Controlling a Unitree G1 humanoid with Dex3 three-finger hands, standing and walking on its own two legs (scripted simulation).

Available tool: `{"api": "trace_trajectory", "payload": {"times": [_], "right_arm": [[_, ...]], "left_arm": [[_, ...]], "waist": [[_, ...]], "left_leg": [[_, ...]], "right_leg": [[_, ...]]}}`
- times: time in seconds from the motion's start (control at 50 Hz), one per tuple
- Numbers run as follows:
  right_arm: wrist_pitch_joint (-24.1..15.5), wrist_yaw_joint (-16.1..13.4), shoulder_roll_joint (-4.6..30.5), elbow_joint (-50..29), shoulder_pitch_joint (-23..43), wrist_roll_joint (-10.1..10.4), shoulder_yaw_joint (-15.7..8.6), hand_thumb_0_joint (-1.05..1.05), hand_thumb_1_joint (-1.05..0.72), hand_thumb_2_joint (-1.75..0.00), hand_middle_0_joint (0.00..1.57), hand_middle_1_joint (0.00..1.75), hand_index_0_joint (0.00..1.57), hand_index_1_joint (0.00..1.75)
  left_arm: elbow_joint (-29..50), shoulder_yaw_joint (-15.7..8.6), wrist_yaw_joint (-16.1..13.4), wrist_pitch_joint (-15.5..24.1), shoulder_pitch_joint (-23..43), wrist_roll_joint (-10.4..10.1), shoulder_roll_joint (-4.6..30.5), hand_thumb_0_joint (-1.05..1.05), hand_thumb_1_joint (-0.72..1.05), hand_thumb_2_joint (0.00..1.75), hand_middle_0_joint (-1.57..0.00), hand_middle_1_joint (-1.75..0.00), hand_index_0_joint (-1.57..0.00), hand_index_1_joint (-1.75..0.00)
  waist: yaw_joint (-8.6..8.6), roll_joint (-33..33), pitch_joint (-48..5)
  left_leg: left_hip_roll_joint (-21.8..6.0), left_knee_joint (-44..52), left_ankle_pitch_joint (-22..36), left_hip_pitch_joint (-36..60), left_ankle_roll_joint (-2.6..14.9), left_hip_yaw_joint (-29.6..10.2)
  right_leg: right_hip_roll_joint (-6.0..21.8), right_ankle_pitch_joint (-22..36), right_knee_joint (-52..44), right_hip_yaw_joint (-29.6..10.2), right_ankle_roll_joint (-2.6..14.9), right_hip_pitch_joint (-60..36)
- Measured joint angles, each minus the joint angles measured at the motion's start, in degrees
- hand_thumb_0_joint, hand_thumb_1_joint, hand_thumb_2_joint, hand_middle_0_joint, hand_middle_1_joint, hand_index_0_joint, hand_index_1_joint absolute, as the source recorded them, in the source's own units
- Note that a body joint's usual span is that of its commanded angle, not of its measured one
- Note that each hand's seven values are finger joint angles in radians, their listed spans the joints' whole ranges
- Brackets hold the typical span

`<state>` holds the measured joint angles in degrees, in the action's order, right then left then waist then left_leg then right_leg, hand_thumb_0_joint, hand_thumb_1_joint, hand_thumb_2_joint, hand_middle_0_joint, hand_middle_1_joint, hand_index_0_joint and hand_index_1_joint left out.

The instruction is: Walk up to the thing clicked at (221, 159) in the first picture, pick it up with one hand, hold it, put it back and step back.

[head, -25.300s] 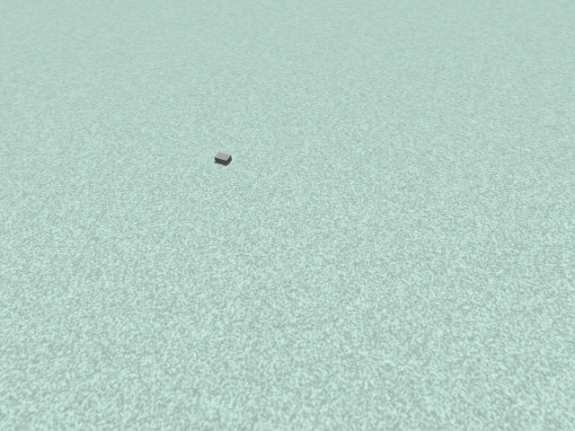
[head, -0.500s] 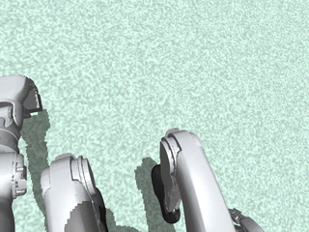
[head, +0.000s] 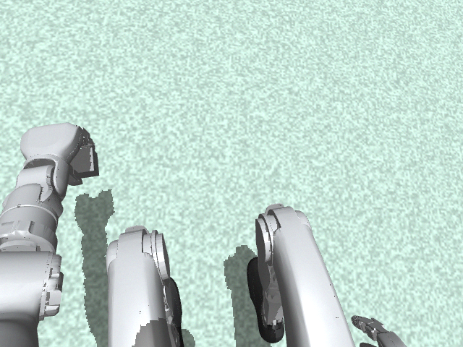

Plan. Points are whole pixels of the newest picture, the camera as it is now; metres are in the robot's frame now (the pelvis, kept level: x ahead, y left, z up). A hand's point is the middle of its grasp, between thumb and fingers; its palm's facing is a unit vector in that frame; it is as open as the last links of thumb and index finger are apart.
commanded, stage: lift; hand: left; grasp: from above
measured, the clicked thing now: (74, 164) +0.47 +0.27 -0.17
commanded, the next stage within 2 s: hold in 1.36 s
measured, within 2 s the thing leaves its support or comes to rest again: neither
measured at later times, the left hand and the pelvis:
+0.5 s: hand out of the picture +0.39 +0.27 +0.05, palm faces -0.41 -0.10 -0.91, open 7.7 cm; pelvis +0.01 +0.00 +0.14, yaw +3 degrees
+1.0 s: hand out of the picture +0.36 +0.25 +0.22, palm faces -0.45 -0.10 -0.89, open 7.7 cm; pelvis +0.04 +0.01 +0.31, yaw +4 degrees
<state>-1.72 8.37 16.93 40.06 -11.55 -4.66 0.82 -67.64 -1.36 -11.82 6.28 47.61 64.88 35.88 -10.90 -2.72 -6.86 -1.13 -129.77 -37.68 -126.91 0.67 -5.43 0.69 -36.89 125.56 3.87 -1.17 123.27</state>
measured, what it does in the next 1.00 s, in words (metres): rises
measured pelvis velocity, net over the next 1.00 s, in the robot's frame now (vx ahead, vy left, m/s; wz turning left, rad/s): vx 0.04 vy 0.01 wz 0.07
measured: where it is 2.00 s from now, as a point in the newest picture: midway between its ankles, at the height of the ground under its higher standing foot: (220, 325)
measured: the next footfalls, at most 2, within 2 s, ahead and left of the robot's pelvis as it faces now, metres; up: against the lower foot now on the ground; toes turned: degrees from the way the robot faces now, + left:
none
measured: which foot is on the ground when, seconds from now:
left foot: down 0.00-1.00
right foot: down 0.00-1.00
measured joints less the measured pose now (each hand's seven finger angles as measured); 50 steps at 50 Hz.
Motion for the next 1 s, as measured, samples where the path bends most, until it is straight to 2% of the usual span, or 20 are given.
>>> {"api": "trace_trajectory", "payload": {"times": [0.12, 0.3, 0.46, 0.66, 0.78, 1.0], "right_arm": [[1.5, -1.8, -0.2, -1.1, 0.0, 1.7, -1.2, 0.00, -0.91, -0.90, 0.20, 0.30, 0.20, 0.30], [2.5, -4.5, -1.1, -2.3, 1.3, 3.6, -1.9, 0.00, -0.91, -0.90, 0.20, 0.30, 0.20, 0.30], [3.3, -7.0, -2.1, -2.7, 2.6, 4.9, -2.3, 0.00, -0.90, -0.90, 0.20, 0.30, 0.20, 0.30], [3.8, -10.0, -3.1, -1.6, 1.5, 6.5, -1.9, 0.00, -0.90, -0.90, 0.20, 0.30, 0.21, 0.30], [2.6, -11.5, -3.4, -0.2, -0.2, 6.8, -1.8, 0.00, -0.89, -0.90, 0.20, 0.30, 0.21, 0.30], [1.0, -12.0, -3.1, 1.6, -2.3, 6.7, -2.4, 0.00, -0.89, -0.90, 0.20, 0.30, 0.21, 0.30]], "left_arm": [[7.4, 1.5, 2.4, -0.3, -4.8, -1.5, -1.2, 0.02, 0.35, 0.11, -0.98, -0.14, -0.99, -0.15], [16.4, 4.0, 4.9, -2.7, -11.2, -5.0, -3.6, 0.01, 0.35, 0.15, -0.96, -0.19, -0.97, -0.19], [22.5, 5.4, 6.0, -5.4, -16.4, -6.6, -5.8, 0.01, 0.35, 0.16, -0.95, -0.20, -0.96, -0.20], [26.2, 7.5, 7.6, -7.9, -23.7, -8.4, -8.2, 0.01, 0.34, 0.16, -0.96, -0.19, -0.97, -0.19], [24.5, 9.2, 7.5, -7.7, -25.7, -8.5, -9.3, 0.01, 0.34, 0.16, -0.96, -0.19, -0.97, -0.19], [20.0, 11.1, 4.1, -7.2, -27.1, -7.4, -12.7, 0.01, 0.33, 0.19, -0.95, -0.20, -0.96, -0.20]], "waist": [[1.95, -0.3, -1.9], [4.14, -0.1, -3.4], [4.88, -0.2, -3.7], [5.67, 0.0, -3.6], [6.29, 0.4, -3.0], [6.73, 0.4, -1.2]], "left_leg": [[0.0, 4.5, 0.4, 3.9, 0.25, 0.8], [0.0, 13.0, 1.0, 13.2, 0.09, 1.6], [-0.2, 22.8, 2.1, 24.8, -0.07, 2.2], [-0.6, 38.7, 4.7, 43.8, -0.05, 3.6], [-0.8, 48.0, 6.7, 54.8, -0.16, 4.2], [-0.9, 62.3, 10.3, 70.6, -0.25, 5.4]], "right_leg": [[0.1, 0.3, -4.3, -0.5, -0.24, -3.8], [0.3, 0.8, -12.2, -1.0, -0.10, -12.6], [0.3, 2.0, -21.8, -1.2, 0.03, -23.9], [-0.1, 5.0, -37.3, -2.1, -0.04, -42.0], [-0.3, 7.1, -46.5, -2.4, 0.02, -52.8], [-0.5, 10.9, -60.5, -3.2, 0.06, -68.1]]}}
